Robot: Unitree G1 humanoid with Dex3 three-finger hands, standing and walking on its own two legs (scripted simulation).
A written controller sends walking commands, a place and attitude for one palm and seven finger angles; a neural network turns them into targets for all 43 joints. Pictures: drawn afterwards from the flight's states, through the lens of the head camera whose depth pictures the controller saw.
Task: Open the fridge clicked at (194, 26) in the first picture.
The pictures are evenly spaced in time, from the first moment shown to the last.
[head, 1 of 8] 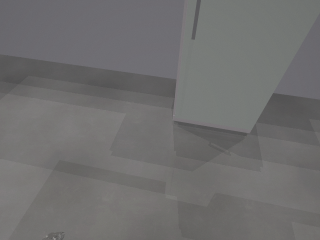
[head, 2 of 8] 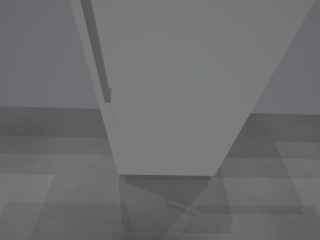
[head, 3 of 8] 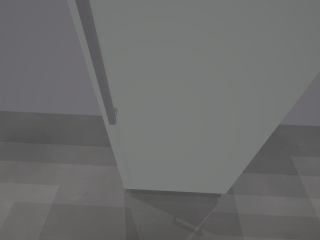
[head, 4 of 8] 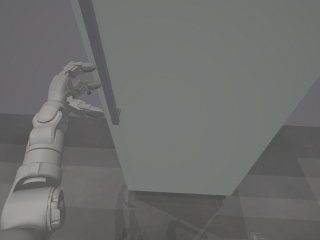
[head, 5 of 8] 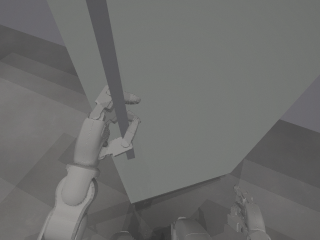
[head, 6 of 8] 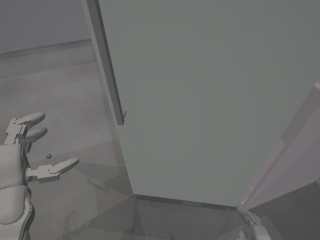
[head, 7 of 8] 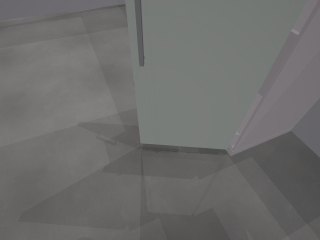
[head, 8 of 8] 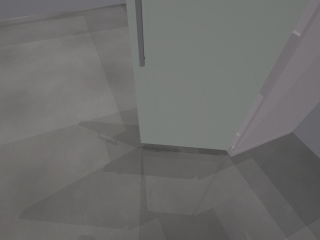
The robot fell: no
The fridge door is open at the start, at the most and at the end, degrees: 0 69 63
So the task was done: yes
